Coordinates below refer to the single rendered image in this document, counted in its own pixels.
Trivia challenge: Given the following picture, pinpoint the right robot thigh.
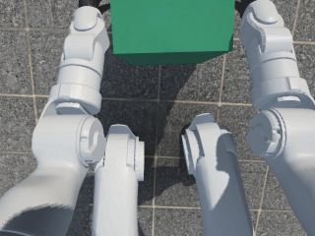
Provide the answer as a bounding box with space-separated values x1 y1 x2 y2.
181 121 255 236

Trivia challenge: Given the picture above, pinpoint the robot left upper arm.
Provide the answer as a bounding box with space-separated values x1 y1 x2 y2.
0 114 106 236

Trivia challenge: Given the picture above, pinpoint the left robot forearm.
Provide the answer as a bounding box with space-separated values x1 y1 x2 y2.
31 6 110 155

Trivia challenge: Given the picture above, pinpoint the left robot thigh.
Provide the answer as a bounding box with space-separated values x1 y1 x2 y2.
92 133 145 236

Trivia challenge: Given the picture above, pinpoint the robot thigh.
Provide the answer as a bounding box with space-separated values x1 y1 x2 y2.
181 121 255 236
92 133 145 236

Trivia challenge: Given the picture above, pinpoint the right robot forearm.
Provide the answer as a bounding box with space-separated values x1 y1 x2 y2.
238 0 315 110

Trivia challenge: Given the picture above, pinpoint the robot left hand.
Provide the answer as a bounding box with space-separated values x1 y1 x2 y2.
79 0 111 14

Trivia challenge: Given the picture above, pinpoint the carton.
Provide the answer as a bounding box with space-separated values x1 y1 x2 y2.
110 0 235 66

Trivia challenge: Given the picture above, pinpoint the robot right hand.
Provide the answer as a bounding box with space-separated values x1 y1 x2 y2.
234 0 257 19

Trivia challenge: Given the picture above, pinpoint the robot right upper arm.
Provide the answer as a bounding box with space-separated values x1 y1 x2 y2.
247 107 315 236

